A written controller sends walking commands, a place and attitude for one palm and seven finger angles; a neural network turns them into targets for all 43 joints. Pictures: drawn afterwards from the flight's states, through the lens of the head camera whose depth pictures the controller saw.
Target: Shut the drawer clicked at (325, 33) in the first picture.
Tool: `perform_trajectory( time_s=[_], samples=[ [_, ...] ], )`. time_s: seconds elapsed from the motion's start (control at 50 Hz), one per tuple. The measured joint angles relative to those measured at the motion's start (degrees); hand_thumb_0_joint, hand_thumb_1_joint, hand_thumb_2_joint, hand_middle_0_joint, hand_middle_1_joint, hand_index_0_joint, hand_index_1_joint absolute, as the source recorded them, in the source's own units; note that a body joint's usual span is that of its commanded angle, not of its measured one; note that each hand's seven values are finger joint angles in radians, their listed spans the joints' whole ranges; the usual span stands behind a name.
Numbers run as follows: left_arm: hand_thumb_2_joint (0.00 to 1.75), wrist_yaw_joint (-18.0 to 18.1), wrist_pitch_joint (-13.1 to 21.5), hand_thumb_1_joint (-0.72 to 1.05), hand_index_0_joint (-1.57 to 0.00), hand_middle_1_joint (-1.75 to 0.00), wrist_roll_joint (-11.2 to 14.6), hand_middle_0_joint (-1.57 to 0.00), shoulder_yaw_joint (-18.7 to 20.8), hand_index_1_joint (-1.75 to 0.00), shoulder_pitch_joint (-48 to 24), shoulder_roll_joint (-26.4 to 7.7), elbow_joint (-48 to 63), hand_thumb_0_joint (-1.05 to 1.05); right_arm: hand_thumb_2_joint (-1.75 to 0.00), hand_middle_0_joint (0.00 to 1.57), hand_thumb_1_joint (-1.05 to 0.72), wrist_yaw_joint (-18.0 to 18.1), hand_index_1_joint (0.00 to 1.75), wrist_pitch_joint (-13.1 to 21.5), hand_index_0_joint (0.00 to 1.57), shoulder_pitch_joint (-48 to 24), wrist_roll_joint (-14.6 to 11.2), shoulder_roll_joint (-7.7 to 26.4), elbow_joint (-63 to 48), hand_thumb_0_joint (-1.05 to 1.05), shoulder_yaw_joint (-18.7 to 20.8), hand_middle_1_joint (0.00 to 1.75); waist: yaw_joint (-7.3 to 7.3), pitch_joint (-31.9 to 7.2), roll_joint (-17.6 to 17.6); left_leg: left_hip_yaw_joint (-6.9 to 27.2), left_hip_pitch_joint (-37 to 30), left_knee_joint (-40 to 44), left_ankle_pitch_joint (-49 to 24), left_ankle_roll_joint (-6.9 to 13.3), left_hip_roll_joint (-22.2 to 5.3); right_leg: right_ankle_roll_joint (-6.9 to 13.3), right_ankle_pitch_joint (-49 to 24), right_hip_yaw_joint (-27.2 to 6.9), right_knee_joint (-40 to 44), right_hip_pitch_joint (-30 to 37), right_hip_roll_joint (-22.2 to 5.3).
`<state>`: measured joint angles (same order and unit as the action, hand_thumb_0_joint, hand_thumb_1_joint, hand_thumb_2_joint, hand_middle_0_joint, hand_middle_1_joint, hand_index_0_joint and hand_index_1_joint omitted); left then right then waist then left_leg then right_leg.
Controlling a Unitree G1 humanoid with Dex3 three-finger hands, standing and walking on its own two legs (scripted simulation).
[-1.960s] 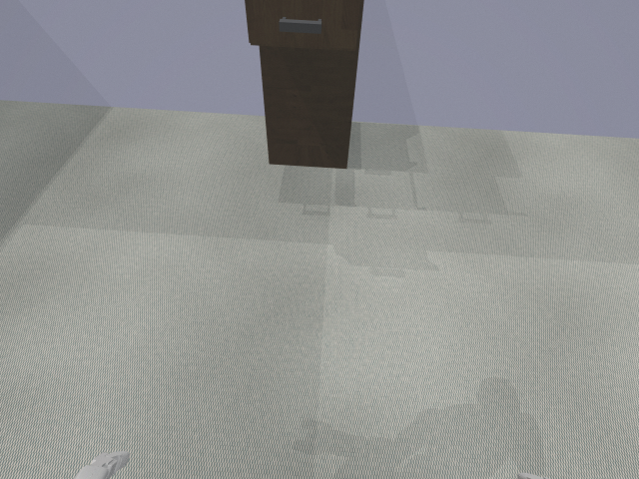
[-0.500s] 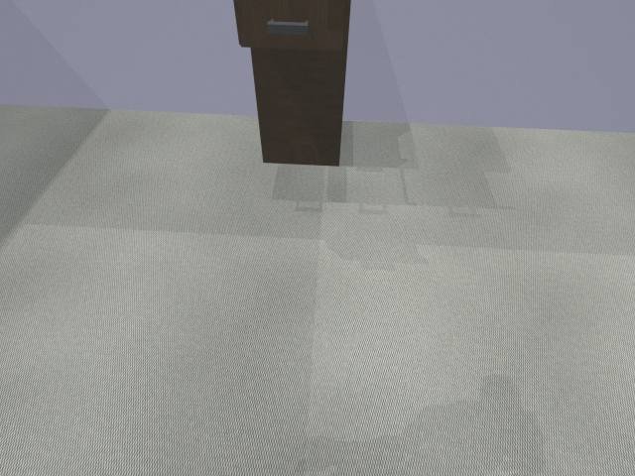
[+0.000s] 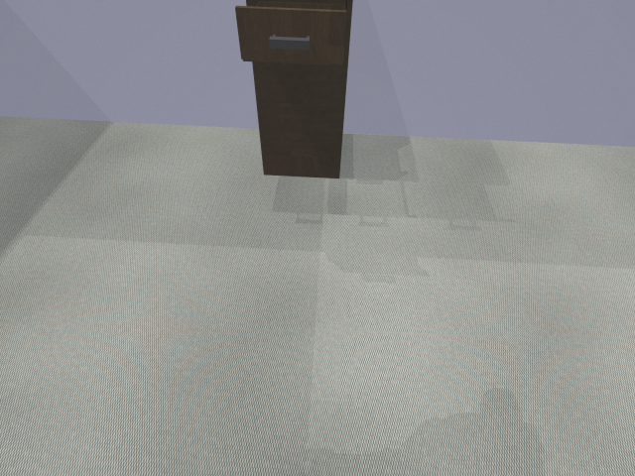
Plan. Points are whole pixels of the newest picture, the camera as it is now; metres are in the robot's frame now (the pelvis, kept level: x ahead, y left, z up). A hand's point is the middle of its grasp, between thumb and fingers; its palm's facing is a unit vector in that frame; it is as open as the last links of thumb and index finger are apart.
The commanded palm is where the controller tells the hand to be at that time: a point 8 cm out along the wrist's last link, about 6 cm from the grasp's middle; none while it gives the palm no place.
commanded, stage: walk to a spot facing it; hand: left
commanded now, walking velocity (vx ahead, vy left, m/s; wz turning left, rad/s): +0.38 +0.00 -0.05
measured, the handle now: (290, 40) +1.36 +0.18 +0.02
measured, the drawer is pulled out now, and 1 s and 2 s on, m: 0.29 0.29 0.29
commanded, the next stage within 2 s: turn to face it in 1.56 s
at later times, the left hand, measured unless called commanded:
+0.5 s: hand (219, 423) +0.24 +0.18 -0.19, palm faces -0.10 -0.98 -0.16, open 7.4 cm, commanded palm none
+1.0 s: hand (240, 381) +0.31 +0.16 -0.19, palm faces +0.10 -0.98 -0.14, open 7.3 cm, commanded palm none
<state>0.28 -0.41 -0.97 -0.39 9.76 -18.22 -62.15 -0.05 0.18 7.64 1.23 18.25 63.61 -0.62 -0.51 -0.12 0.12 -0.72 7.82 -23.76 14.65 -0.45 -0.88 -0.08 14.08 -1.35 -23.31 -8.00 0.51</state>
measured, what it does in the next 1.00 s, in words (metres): walks ahead: right foot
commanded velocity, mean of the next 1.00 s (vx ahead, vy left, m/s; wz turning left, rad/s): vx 0.38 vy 0.00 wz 0.00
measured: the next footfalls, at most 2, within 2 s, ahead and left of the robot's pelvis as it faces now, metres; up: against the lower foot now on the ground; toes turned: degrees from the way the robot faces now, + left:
right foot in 0.56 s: +0.34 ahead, -0.11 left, +0.00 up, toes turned -11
left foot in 1.08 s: +0.51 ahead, +0.12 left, +0.00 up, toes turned +10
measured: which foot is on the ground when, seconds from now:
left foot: down 0.00-0.58, up 0.60-1.00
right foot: down 0.00-0.18, up 0.20-0.54, down 0.56-1.00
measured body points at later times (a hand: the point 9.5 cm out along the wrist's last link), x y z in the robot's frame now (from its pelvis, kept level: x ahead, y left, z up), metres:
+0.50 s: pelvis +0.15 +0.01 -0.02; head +0.20 +0.01 +0.43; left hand +0.25 +0.23 -0.17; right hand -0.04 -0.17 -0.14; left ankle -0.02 +0.12 -0.74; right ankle +0.28 -0.11 -0.72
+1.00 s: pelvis +0.36 -0.01 -0.01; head +0.37 +0.01 +0.44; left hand +0.31 +0.21 -0.17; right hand +0.46 -0.24 -0.14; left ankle +0.46 +0.12 -0.72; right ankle +0.30 -0.10 -0.74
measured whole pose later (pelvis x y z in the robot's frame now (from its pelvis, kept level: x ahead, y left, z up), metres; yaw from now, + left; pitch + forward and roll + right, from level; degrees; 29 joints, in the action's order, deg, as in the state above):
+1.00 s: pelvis +0.36 -0.01 -0.01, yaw +0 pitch +0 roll -3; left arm 0.4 4.1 -1.7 2.2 22.6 -9.0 -63.8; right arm -1.7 1.3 8.8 1.6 9.9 57.8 3.4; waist -2.4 0.2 0.2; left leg -4.6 29.9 -43.0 10.9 -1.1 -8.2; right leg 1.9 16.8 11.5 -20.6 -3.7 1.5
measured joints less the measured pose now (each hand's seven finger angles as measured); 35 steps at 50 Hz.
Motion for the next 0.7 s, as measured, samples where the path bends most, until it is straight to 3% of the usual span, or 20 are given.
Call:
perform_trajectory(
  time_s=[0.1,0.18,0.22,0.28,0.34,0.38,0.44,0.52,0.56,0.64,0.7],
  samples=[
    [0.90,-0.8,-0.3,0.90,-0.20,-0.30,-0.2,-0.20,0.5,-0.30,5.3,2.9,0.0,0.01,-0.90,0.20,-0.90,-0.5,0.30,-0.4,0.20,5.1,0.4,-2.6,0.2,0.00,0.1,0.30,-0.25,-1.9,0.4,-0.2,2.2,-7.5,7.6,0.6,-0.9,0.2,3.7,0.3,-3.2,-0.3,0.6],
    [0.90,-0.9,-0.1,0.90,-0.20,-0.30,-0.1,-0.20,1.2,-0.30,9.9,4.9,-0.9,0.01,-0.90,0.20,-0.90,-0.5,0.30,0.6,0.20,9.1,0.3,-5.3,0.7,0.00,0.3,0.30,-0.38,-1.6,-1.2,-1.9,1.2,-9.0,8.1,1.1,-0.5,-0.2,7.3,-0.4,-6.7,-0.2,-0.3],
    [0.90,-0.9,-0.6,0.90,-0.20,-0.30,-0.1,-0.20,1.4,-0.30,11.6,5.8,-2.0,0.01,-0.90,0.20,-0.90,-0.3,0.30,2.0,0.20,10.9,0.5,-6.6,0.7,0.00,0.6,0.30,-0.12,-1.3,-2.0,-3.4,-0.3,-8.4,9.7,1.8,-0.1,0.8,10.6,0.1,-16.2,-3.7,-0.7],
    [0.90,-1.0,-0.9,0.90,-0.20,-0.30,-0.4,-0.20,1.6,-0.30,11.4,6.8,-3.0,0.01,-0.90,0.20,-0.90,0.8,0.30,3.9,0.20,14.8,0.4,-8.7,0.7,0.00,0.7,0.30,1.52,0.2,-1.9,-3.9,-3.8,-4.7,9.5,2.1,-0.1,1.3,12.6,2.4,-32.7,-11.4,-0.8],
    [0.90,-1.4,-0.6,0.90,-0.20,-0.30,-0.5,-0.20,2.3,-0.30,8.8,7.1,-2.0,0.01,-0.90,0.20,-0.90,1.4,0.30,4.4,0.20,18.8,0.4,-10.7,2.3,0.00,0.5,0.30,2.24,2.1,-1.8,-3.9,-7.8,0.2,8.4,2.0,-0.1,1.0,9.6,4.5,-38.6,-18.4,-2.3],
    [0.90,-1.8,-0.5,0.90,-0.20,-0.30,-0.4,-0.20,2.5,-0.30,6.3,7.3,-0.6,0.01,-0.90,0.20,-0.90,1.7,0.30,4.4,0.20,21.1,0.3,-11.7,3.8,0.00,0.5,0.30,2.36,3.2,-1.7,-4.1,-10.4,3.4,7.8,1.7,0.0,0.8,6.2,5.3,-37.5,-22.2,-3.5],
    [0.90,-1.9,-0.3,0.91,-0.20,-0.30,-0.2,-0.20,2.7,-0.30,2.1,7.6,1.5,0.01,-0.90,0.21,-0.90,1.9,0.30,4.2,0.20,23.6,0.2,-12.7,5.7,0.00,0.5,0.30,2.68,5.0,-1.1,-4.7,-14.2,7.1,7.9,1.0,-0.1,1.0,1.1,6.9,-28.2,-24.8,-4.4],
    [0.90,-1.9,1.0,0.91,-0.20,-0.30,-0.1,-0.20,2.7,-0.30,-2.6,7.9,4.1,0.01,-0.90,0.21,-0.90,1.7,0.30,3.8,0.20,25.4,0.0,-12.7,7.8,0.00,0.9,0.30,3.38,6.6,0.2,-5.5,-17.8,6.3,11.6,-0.3,-1.2,3.1,-2.3,9.0,-16.8,-22.8,-2.5],
    [0.90,-1.8,2.5,0.91,-0.20,-0.30,-0.4,-0.20,2.9,-0.30,-3.3,7.7,5.2,0.01,-0.90,0.21,-0.90,1.5,0.30,3.4,0.20,26.2,-0.2,-12.7,8.5,0.00,1.2,0.30,3.11,6.2,0.2,-5.5,-16.5,-2.0,15.5,-0.5,-1.9,4.4,-5.0,9.6,-12.1,-18.5,-1.6],
    [0.90,-0.7,4.3,0.91,-0.20,-0.30,0.0,-0.20,3.4,-0.30,-3.5,7.7,5.4,0.01,-0.90,0.21,-0.90,0.9,0.30,1.9,0.20,21.2,-0.8,-12.1,7.2,0.01,2.1,0.30,2.80,6.5,0.3,-0.6,1.5,-42.2,12.3,2.1,-3.0,5.7,-0.4,11.1,-16.6,-16.1,-0.7],
    [0.90,0.0,3.9,0.91,-0.20,-0.30,0.0,-0.20,3.1,-0.30,-1.3,8.2,3.7,0.00,-0.90,0.21,-0.91,0.7,0.30,1.6,0.20,15.5,-0.2,-11.1,3.8,0.01,3.0,0.30,2.86,5.0,0.0,-0.7,13.5,-51.0,5.8,2.3,-4.5,5.2,-0.4,11.5,-11.8,-11.4,0.0]
  ],
)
